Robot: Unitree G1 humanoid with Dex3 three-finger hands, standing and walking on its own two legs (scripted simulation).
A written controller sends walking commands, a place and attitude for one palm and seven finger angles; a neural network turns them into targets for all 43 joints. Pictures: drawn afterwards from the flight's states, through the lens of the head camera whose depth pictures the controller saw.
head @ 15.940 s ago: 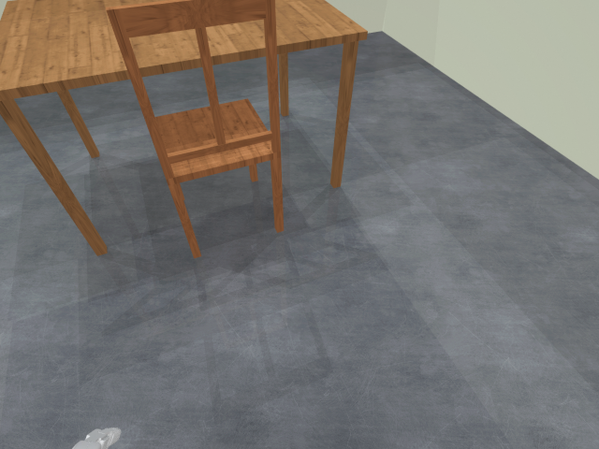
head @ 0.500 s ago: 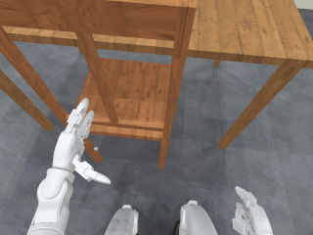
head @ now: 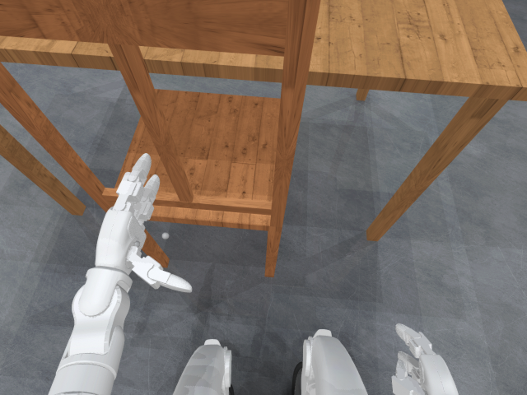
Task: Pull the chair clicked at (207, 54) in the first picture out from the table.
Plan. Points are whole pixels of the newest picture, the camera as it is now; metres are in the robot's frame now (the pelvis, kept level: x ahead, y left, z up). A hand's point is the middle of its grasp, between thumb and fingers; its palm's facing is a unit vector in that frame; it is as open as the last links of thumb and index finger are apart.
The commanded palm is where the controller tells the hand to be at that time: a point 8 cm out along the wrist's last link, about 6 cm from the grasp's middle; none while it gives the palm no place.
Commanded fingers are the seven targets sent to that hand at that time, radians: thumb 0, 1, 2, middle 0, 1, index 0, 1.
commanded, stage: aim the fingers beside a spindle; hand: left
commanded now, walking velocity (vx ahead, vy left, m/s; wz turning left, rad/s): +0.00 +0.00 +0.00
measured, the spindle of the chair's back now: (164, 143) +0.48 +0.16 +0.05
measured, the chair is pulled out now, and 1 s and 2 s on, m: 0.00 0.00 -0.01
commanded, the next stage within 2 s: push the fingers through the gap in 0.32 s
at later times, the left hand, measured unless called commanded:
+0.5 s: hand (162, 234) +0.34 +0.15 +0.02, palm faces -0.10 -0.99 -0.05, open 16.9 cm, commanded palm +0.33 +0.21 +0.03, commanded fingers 0.00 -0.50 0.30 -0.06 -0.08 -0.06 -0.08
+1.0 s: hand (172, 205) +0.39 +0.15 +0.02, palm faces -0.10 -0.99 -0.05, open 17.0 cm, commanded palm +0.37 +0.20 +0.02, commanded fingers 0.00 -0.50 0.30 -0.06 -0.08 -0.06 -0.08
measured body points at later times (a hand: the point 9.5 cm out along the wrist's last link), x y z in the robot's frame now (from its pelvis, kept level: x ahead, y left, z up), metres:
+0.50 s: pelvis +0.00 +0.00 +0.00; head +0.12 +0.01 +0.43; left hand +0.34 +0.21 +0.02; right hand +0.16 -0.25 -0.10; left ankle +0.00 +0.12 -0.62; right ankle +0.05 -0.12 -0.62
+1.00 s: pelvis +0.00 +0.00 +0.00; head +0.12 +0.01 +0.43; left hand +0.39 +0.20 +0.03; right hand +0.12 -0.25 -0.11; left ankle +0.00 +0.12 -0.62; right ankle +0.05 -0.12 -0.62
